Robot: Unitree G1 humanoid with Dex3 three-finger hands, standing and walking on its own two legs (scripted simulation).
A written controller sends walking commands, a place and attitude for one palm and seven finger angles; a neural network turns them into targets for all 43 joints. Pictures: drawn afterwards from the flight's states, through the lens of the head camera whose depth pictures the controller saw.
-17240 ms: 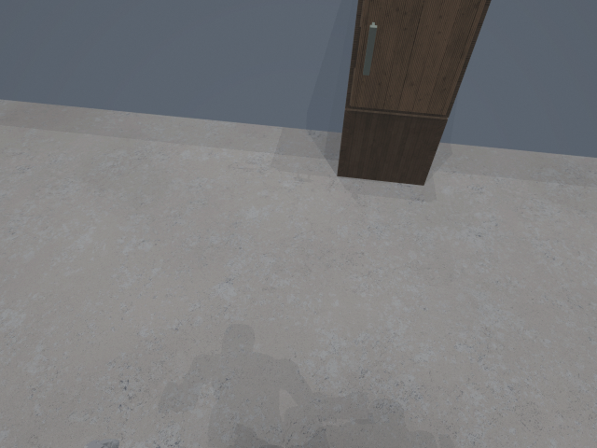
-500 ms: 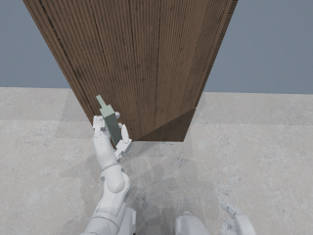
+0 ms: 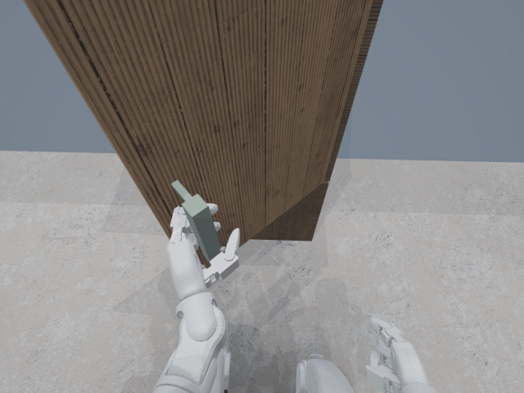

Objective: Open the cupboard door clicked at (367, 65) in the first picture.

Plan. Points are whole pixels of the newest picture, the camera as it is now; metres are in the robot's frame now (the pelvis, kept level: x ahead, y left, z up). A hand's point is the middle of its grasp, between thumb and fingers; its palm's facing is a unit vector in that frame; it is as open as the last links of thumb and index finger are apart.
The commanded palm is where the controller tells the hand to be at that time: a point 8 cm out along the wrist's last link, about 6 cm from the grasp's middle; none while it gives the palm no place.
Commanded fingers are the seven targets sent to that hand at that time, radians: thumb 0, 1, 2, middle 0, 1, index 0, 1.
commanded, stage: open thumb and fingers to let go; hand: left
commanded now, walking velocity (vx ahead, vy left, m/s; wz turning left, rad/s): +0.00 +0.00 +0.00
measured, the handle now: (197, 225) +0.36 +0.12 +0.03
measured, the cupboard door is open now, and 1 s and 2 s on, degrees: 42 45 45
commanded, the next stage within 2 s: slide the hand sideways off the handle in 0.54 s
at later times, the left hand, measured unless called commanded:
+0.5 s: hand (223, 250) +0.32 +0.07 +0.02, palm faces +0.34 -0.94 -0.01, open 14.5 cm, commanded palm +0.28 +0.12 +0.02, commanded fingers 0.00 -0.50 0.30 -0.15 -0.30 -0.15 -0.30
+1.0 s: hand (219, 275) +0.28 +0.08 +0.02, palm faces -0.10 -0.99 +0.05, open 16.0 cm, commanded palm +0.25 +0.13 +0.02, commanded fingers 0.00 -0.50 0.30 -0.15 -0.30 -0.15 -0.30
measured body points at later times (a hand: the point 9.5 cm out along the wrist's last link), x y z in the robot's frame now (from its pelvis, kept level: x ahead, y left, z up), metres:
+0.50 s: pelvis -0.01 +0.01 +0.00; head +0.08 +0.01 +0.44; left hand +0.30 +0.12 +0.02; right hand +0.15 -0.21 -0.12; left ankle +0.04 +0.16 -0.62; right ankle +0.00 -0.08 -0.62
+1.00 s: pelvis -0.01 +0.04 -0.01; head +0.09 +0.03 +0.43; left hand +0.28 +0.13 +0.02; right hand +0.15 -0.20 -0.11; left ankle +0.04 +0.16 -0.62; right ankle +0.00 -0.08 -0.62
